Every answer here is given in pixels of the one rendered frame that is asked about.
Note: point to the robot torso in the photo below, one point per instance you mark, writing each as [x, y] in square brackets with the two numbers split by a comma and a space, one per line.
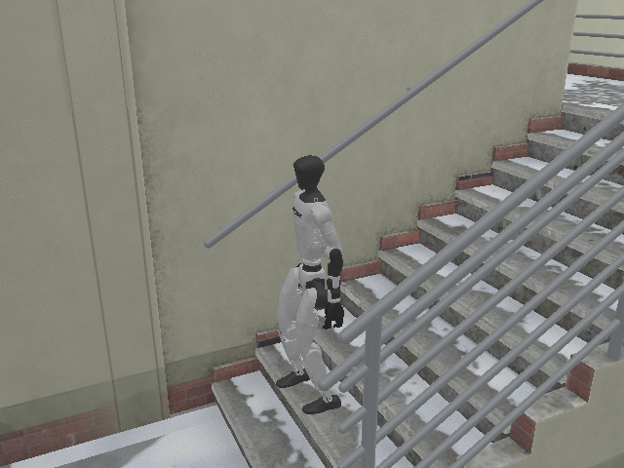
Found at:
[310, 243]

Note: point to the robot left hand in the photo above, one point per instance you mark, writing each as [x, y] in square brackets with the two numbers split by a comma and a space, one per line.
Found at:
[334, 312]

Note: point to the humanoid robot head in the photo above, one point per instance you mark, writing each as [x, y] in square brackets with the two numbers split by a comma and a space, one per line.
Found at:
[308, 171]

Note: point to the robot left upper arm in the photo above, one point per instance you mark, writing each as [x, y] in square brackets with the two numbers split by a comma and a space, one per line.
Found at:
[322, 217]

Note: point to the left robot forearm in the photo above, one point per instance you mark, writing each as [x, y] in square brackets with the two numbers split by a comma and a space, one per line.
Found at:
[333, 281]

